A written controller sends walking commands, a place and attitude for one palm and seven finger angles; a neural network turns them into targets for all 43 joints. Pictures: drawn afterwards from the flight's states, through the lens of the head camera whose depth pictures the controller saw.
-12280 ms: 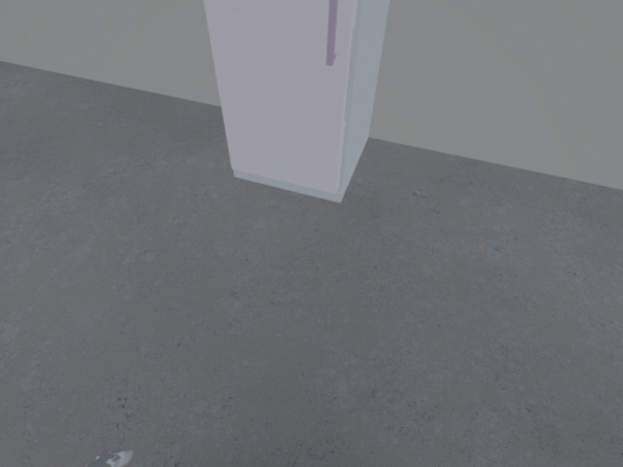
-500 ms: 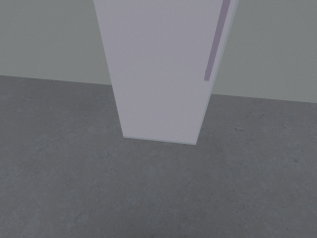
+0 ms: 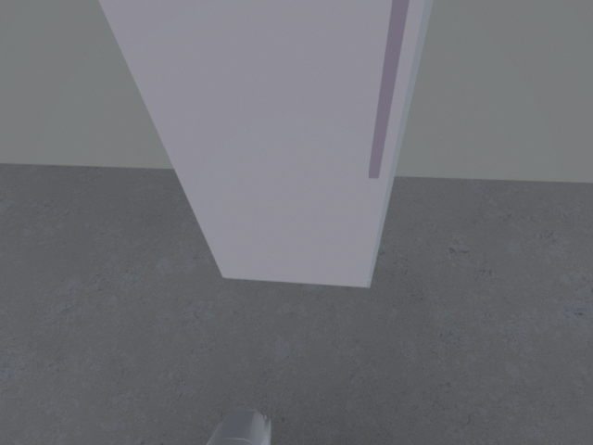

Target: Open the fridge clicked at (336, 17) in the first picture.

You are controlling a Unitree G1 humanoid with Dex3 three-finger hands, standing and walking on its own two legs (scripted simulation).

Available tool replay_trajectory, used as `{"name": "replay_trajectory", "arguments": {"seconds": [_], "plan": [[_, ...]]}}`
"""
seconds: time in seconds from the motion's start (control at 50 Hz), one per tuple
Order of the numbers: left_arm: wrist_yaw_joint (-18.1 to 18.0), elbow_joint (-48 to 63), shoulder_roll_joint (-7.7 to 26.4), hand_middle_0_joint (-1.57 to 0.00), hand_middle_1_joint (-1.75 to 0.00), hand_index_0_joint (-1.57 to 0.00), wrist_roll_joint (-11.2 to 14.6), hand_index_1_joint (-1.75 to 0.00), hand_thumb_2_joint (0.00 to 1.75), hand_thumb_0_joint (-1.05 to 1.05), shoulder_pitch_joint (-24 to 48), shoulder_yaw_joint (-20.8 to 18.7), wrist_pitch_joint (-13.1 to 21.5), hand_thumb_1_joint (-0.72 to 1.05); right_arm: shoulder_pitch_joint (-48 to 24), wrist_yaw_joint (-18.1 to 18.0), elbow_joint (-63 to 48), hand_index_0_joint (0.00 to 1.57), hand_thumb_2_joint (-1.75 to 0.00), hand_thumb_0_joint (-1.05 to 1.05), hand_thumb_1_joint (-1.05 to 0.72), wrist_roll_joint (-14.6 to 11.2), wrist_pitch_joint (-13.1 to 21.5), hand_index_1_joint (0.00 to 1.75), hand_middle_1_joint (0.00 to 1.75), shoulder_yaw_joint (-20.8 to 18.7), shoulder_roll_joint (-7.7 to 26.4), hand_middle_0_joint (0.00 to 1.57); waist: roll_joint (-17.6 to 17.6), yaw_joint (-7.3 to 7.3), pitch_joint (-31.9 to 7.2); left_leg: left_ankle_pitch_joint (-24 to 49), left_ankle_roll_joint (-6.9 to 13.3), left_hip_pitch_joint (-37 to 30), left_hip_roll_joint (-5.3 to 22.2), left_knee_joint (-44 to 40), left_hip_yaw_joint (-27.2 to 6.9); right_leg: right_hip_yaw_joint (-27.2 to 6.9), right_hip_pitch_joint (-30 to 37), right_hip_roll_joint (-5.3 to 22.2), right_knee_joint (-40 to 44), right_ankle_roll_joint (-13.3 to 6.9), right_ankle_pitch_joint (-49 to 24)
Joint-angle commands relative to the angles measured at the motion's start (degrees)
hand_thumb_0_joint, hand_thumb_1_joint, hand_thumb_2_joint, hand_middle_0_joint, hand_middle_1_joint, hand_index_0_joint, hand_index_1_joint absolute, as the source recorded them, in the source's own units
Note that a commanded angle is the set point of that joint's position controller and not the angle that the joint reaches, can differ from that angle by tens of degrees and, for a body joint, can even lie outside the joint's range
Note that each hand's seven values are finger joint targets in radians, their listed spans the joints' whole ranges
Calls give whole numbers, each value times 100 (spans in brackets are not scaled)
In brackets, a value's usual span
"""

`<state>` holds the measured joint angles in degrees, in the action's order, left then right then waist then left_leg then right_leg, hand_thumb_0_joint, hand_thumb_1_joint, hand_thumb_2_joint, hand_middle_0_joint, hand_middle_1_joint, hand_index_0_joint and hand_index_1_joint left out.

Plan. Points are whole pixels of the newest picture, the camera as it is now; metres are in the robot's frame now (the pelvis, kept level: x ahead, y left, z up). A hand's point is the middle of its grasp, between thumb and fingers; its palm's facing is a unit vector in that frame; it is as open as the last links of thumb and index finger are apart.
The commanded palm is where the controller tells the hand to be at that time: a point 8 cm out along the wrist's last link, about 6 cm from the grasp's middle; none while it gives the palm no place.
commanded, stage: shuffle to correct the standing spot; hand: right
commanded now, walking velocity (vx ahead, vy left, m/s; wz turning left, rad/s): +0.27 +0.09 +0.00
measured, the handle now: (384, 92) +0.66 -0.11 +0.11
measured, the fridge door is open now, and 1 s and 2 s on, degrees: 0 0 0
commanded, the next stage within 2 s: come to a stop and stand still in 0.36 s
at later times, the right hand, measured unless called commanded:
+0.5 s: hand (398, 376) +0.26 -0.14 -0.18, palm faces +0.04 +0.97 -0.23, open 7.1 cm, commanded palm none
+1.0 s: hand (391, 373) +0.27 -0.13 -0.18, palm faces +0.04 +0.95 -0.32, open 7.3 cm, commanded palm none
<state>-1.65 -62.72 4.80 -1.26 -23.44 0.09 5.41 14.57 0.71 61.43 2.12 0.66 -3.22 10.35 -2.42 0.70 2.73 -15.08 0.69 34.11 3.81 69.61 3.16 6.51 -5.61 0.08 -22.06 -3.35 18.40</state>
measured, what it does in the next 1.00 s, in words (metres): walks ahead: left foot, then right foot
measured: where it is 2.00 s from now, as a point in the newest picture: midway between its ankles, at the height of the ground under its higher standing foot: outside the picture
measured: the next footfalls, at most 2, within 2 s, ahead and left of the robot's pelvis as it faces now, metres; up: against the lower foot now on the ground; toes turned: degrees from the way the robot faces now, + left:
left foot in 0.26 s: +0.27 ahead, +0.11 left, +0.00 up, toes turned +7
right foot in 0.64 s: +0.33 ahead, -0.09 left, +0.00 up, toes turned -7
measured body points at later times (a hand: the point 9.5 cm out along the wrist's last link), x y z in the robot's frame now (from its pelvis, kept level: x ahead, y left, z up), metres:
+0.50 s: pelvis +0.20 +0.05 -0.01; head +0.25 +0.05 +0.44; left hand +0.23 +0.28 -0.16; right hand +0.26 -0.19 -0.16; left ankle +0.23 +0.10 -0.74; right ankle +0.20 -0.09 -0.68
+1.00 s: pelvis +0.23 +0.08 -0.02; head +0.28 +0.12 +0.42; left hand +0.33 +0.31 -0.19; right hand +0.26 -0.18 -0.16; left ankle +0.20 +0.19 -0.75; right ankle +0.29 -0.09 -0.74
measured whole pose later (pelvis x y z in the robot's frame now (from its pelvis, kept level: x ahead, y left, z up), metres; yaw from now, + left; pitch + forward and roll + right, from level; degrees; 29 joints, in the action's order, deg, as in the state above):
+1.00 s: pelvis +0.23 +0.08 -0.02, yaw +1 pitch +1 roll -2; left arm -1.3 -55.4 10.0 -1.2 -5.4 -3.5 -2.4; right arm 13.5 -1.7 55.0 1.8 -1.0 -3.7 10.6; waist 2.2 -1.8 6.1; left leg -22.9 -1.1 17.0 2.9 38.7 2.0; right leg 5.8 -23.0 5.9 -35.9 2.8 14.4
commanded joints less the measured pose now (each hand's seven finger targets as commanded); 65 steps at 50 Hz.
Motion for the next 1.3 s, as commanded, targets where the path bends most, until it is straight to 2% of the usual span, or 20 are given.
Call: {"name": "replay_trajectory", "arguments": {"seconds": [0.0, 0.1, 0.2, 0.22, 0.24, 0.26, 0.3, 0.4, 0.46, 0.58, 0.64, 0.72, 0.82, 0.92, 0.94, 0.96, 0.98, 1.0, 1.08, 1.28], "plan": [[-108, -208, 703, -20, -30, -20, 23, -30, 90, 0, -1043, -90, 65, 90, -370, 77, -432, 20, -90, 0, -90, -28, 100, 30, 30, 16, -24, 20, 869, 72, 307, 405, -42, 1190, 11, -169, 212, -640, 771, 1302, 744, -119, -4388], [-111, -274, 754, -20, -30, -20, -28, -30, 90, 0, -1079, -104, -23, 90, -1330, 98, -738, 20, -90, 0, -90, -102, 163, 30, 30, 114, -23, 20, 1106, 264, 427, 608, 41, 234, -250, -2460, 710, -253, 693, 1142, 591, -73, -5205], [-91, -241, 1079, -20, -30, -20, 59, -30, 90, 0, -669, -270, -119, 90, 315, -40, -226, 20, -90, 0, -90, -63, 263, 30, 30, -20, 470, 20, 857, -531, -543, 1176, 363, -2694, -513, -3890, 618, -330, 326, 1314, -1424, 21, -5681], [-36, -215, 909, -20, -30, -20, 112, -30, 90, 0, -712, -253, -125, 90, 1015, -95, -23, 20, -90, 0, -90, -22, 322, 30, 30, -129, 830, 20, 188, -845, -975, 2041, 685, -4266, 279, -3770, -198, -222, -938, 1057, -2843, 134, -3974], [-18, -91, 561, -20, -30, -20, 179, -30, 90, 0, -983, -206, -122, 90, 1497, -143, 78, 20, -90, 0, -90, -44, 339, 30, 30, -244, 1251, 20, -1261, -859, -1681, 3600, 1491, -5401, 2055, -4091, -2626, 13, -2376, -31, -5083, 375, 1328], [-34, -14, 692, -20, -30, -20, 185, -30, 90, 0, -762, -214, -167, 90, 1365, -171, 8, 20, -90, 0, -90, -136, 308, 30, 30, -228, 1330, 20, -960, -806, -1770, 2946, 1832, -4747, 2310, -4728, -2983, -719, -2400, 94, -6054, 236, 1763], [36, 146, 438, -20, -30, -20, 87, -30, 90, 0, -95, -258, -252, 90, 509, -215, -131, 20, -90, 0, -90, -157, 269, 30, 30, -136, 780, 20, -243, -431, -433, 2115, 1457, -3206, 1868, -5245, -2161, -729, -2780, 548, -6056, 263, 806], [106, 55, 209, -20, -30, -20, -14, -30, 90, 0, -182, -198, -504, 90, -107, -234, -222, 20, -90, 0, -90, -65, 398, 30, 30, 49, 383, 20, 93, 199, -269, 1773, 1027, -1430, 1089, -5630, -560, -407, -1655, 794, -4044, 471, 305], [137, 236, 204, -20, -30, -20, -11, -30, 90, 0, 289, -176, -515, 90, 25, -173, -174, 20, -90, 0, -90, -74, 357, 30, 30, 24, 424, 20, -151, 68, -140, 1577, 1029, -1577, 922, -5649, -446, -146, -1637, 709, -2951, 575, 83], [14, 256, 559, -20, -30, -20, 82, -30, 90, 0, 666, -117, -444, 90, 212, -217, -31, 20, -90, 0, -90, -127, 230, 30, 30, 89, 594, 20, -129, 7, -625, 3959, 564, -2723, 741, -4517, -266, -202, -693, 443, -673, 627, -900], [-69, 405, 1119, -20, -30, -20, 72, -30, 90, 0, 733, -249, -487, 90, 463, -287, -159, 20, -90, 0, -90, -147, 54, 30, 30, 92, 404, 20, 702, -52, -519, 2176, -27, -1953, 324, -4094, 40, -742, 183, 1460, -643, 134, -4772], [-145, 581, 1377, -20, -30, -20, 43, -30, 90, 0, 960, -352, -619, 90, 555, -293, -311, 20, -90, 0, -90, -127, -128, 30, 30, 0, 472, 20, 1636, -61, -204, -784, -119, -1643, -63, -2831, 124, -1331, -213, 2083, -145, -506, -5569], [-172, 868, 1546, -20, -30, -20, -30, -30, 90, 0, 1302, -509, -632, 90, 436, -259, -625, 20, -90, 0, -90, -116, -247, 30, 30, -152, 317, 20, 872, -98, -751, -1735, -126, -874, -176, -997, -457, -1309, -51, 2262, -185, -879, -4877], [-41, 1042, 1500, -20, -30, -20, -30, -30, 90, 0, 1692, -580, -688, 90, 934, -210, -604, 20, -90, 0, -90, -80, -144, 30, 30, -130, 199, 20, 852, -343, -1047, -176, -222, -2287, -124, -3675, 54, -735, -813, 1564, -736, -241, -2474], [2, 1041, 1234, -20, -30, -20, 22, -30, 90, 0, 1583, -557, -708, 90, 1009, -225, -573, 20, -90, 0, -90, -18, -89, 30, 30, -145, 455, 20, 1, -364, -906, 660, -249, -2559, 152, -4683, -283, -501, -1229, 1025, -1266, 106, -1099], [55, 1141, 774, -20, -30, -20, 46, -30, 90, 0, 1469, -479, -729, 90, 824, -262, -619, 20, -90, 0, -90, 53, -47, 30, 30, -200, 999, 20, -1688, -278, -551, 1699, 75, -2621, 1334, -5055, -1649, -25, -2212, 276, -2143, 495, 973], [72, 1241, 821, -20, -30, -20, 51, -30, 90, 0, 1724, -443, -790, 90, 675, -267, -756, 20, -90, 0, -90, 3, -40, 30, 30, -165, 1075, 20, -1595, -416, -446, 2058, 627, -1968, 1930, -5225, -2115, -541, -2070, 231, -2860, 511, 1605], [99, 1221, 792, -20, -30, -20, 54, -30, 90, 0, 1699, -448, -811, 90, 421, -267, -831, 20, -90, 0, -90, 14, -25, 30, 30, -120, 1018, 20, -783, -283, -295, 1596, 870, -1541, 1910, -5264, -1784, -749, -1816, 308, -3047, 493, 1396], [143, 804, 945, -20, -30, -20, 34, -30, 90, 0, 1444, -386, -775, 90, 200, -260, -734, 20, -90, 0, -90, -62, 76, 30, 30, -74, 790, 20, -840, -207, -199, 2843, 609, -2453, 1309, -4896, -1283, -673, -2277, 301, -3531, 647, 564], [160, 820, 1013, -20, -30, -20, 44, -30, 90, 0, 1587, -294, -750, 90, 728, -284, -380, 20, -90, 0, -90, -49, 44, 30, 30, -185, 1051, 20, -532, -552, -282, 2308, 887, -3399, 1624, -5149, -1486, -593, -2287, 263, -2685, 783, 553]]}}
